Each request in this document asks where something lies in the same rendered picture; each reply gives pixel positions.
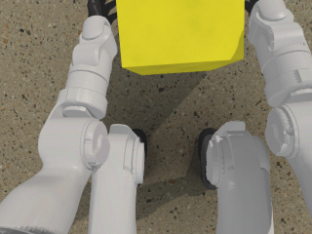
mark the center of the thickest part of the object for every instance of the robot left shin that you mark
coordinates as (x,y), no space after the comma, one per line
(120,129)

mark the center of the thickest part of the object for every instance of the left robot forearm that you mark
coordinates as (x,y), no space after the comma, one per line
(84,95)

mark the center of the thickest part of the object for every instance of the right robot forearm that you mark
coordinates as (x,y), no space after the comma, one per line
(282,52)

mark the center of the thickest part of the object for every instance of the left robot upper arm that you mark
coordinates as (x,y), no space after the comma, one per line
(70,148)

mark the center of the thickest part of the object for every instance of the robot right hand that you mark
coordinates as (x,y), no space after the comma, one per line
(249,5)

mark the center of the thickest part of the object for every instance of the carton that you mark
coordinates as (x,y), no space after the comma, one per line
(179,36)

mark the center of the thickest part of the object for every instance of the robot left hand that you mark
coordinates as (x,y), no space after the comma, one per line
(99,8)

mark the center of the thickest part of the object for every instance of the right robot upper arm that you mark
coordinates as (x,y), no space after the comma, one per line
(288,133)

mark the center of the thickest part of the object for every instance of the right robot foot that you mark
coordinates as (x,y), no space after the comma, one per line
(203,143)

